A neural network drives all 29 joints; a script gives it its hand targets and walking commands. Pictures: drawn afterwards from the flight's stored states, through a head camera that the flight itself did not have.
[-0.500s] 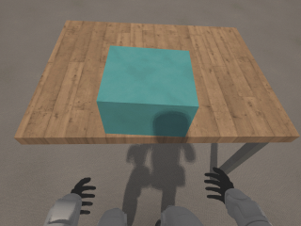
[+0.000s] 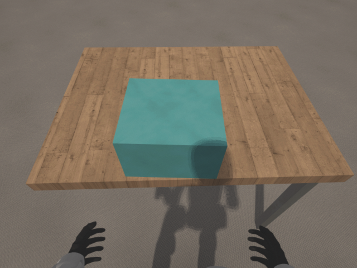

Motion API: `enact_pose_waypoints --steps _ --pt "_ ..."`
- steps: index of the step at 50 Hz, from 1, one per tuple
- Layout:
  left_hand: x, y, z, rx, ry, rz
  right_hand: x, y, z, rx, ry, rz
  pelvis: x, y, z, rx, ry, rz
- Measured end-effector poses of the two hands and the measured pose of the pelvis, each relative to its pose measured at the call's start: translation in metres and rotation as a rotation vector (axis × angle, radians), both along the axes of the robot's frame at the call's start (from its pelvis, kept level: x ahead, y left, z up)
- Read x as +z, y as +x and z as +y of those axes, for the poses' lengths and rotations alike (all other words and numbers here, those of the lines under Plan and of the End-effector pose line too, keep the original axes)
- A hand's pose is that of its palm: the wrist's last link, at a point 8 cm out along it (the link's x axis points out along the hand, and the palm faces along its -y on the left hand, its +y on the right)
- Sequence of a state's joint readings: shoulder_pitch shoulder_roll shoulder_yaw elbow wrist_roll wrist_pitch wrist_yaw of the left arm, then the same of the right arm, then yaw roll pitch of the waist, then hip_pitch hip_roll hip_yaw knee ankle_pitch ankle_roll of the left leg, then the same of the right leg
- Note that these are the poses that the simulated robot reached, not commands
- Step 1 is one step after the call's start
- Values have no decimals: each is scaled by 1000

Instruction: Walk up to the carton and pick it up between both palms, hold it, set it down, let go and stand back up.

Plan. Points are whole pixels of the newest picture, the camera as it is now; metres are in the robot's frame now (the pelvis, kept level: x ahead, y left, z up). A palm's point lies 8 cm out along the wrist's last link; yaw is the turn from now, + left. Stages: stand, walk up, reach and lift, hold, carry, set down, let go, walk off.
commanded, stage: reach and lift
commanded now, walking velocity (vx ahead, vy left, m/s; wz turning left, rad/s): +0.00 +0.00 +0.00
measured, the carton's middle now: (172, 127) +0.47 +0.02 +0.00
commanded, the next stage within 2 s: none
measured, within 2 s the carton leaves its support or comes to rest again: neither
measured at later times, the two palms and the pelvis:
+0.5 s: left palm (65, 255) +0.16 +0.25 -0.04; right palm (275, 247) +0.16 -0.19 -0.03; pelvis +0.01 +0.01 +0.01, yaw +1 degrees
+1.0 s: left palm (61, 222) +0.21 +0.26 +0.00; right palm (278, 216) +0.21 -0.20 +0.01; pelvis +0.04 +0.02 +0.01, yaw +1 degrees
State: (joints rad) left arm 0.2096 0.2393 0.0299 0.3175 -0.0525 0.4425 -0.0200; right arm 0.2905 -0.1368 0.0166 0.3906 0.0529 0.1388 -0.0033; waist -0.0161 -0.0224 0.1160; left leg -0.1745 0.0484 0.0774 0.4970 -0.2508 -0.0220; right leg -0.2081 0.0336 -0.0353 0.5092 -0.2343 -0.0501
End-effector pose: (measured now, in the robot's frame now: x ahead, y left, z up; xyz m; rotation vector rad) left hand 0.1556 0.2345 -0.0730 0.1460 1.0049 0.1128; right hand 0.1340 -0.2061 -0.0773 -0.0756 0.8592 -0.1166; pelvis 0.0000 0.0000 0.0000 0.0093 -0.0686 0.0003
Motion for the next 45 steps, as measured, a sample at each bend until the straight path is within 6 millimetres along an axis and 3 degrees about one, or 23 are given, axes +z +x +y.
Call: enact_pose_waypoints --steps 5,11,21,45 --pt "-4 -12 3 42 -13 -13 11 -1 -9 -8 -31 -20 4 0 -2 3 2 -3" --pt "1 -15 8 61 -19 -99 21 3 -1 -14 -11 -68 5 -1 -3 10 1 3" --pt "23 -4 13 51 -33 -244 39 17 14 -31 16 -175 7 4 4 15 -5 -5" --pt "64 44 22 36 -52 -522 81 70 8 -28 12 -399 10 35 20 12 -15 19"
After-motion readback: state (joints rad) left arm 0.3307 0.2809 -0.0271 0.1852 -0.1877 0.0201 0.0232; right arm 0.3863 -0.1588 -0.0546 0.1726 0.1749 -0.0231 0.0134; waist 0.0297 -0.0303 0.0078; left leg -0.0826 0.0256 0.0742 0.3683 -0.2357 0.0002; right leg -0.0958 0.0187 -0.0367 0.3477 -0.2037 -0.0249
